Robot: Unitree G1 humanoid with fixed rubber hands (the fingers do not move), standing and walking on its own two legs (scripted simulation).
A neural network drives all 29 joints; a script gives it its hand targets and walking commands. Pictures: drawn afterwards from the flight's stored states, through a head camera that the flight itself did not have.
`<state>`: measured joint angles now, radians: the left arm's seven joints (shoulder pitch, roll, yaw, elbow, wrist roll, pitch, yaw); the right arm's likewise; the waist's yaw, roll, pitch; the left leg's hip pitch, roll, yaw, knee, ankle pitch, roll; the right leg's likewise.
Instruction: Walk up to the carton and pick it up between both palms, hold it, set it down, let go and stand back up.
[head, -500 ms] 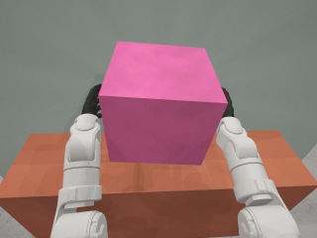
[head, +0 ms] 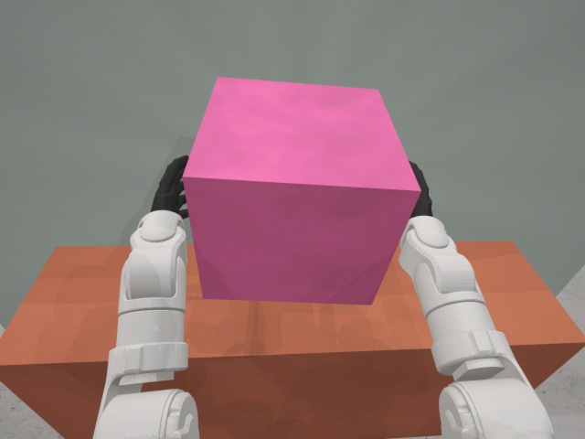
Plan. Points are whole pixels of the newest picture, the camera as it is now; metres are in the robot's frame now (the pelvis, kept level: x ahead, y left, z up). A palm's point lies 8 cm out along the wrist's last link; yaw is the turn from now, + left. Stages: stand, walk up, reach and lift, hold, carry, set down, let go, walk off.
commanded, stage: hold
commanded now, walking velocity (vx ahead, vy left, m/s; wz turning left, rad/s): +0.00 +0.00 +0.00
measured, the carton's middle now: (294, 190) +0.41 -0.01 +0.17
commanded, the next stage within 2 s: set down in 0.40 s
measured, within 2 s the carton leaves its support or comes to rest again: neither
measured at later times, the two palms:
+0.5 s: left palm (164, 219) +0.35 +0.16 +0.17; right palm (410, 218) +0.35 -0.17 +0.16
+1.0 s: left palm (172, 234) +0.37 +0.17 +0.12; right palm (397, 238) +0.37 -0.16 +0.11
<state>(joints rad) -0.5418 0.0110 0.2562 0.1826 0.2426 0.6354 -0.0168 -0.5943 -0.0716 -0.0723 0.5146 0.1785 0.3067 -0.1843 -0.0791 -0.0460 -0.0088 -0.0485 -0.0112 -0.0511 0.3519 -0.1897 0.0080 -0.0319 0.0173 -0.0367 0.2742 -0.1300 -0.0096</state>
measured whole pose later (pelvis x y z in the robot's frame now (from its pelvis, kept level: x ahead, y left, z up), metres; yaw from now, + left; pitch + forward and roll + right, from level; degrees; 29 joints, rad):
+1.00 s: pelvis +0.02 +0.00 +0.00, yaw +1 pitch -5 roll -1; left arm -0.46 -0.02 0.23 0.29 0.27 0.36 -0.01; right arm -0.47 0.00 -0.16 0.63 0.04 -0.04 -0.13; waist -0.04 -0.06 0.03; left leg -0.04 -0.01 -0.06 0.34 -0.21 0.01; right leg -0.01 0.01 -0.06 0.25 -0.15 -0.01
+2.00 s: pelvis +0.03 -0.01 +0.00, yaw +0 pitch +1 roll -1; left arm -0.60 -0.03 0.32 0.80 0.26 0.02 0.04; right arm -0.60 -0.01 -0.39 0.94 -0.15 -0.23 -0.06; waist -0.03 -0.03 -0.03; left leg -0.15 0.01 -0.02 0.31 -0.18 -0.01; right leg -0.14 0.02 -0.06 0.26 -0.14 -0.02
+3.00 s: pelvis +0.04 -0.02 -0.01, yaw +0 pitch +20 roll -1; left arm -0.71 0.03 0.34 1.18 0.23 -0.36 0.11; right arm -0.70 -0.03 -0.55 1.13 -0.35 -0.45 -0.05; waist -0.04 0.02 -0.17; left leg -0.54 0.02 0.00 0.38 -0.19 -0.02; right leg -0.53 0.02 -0.08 0.33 -0.15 -0.03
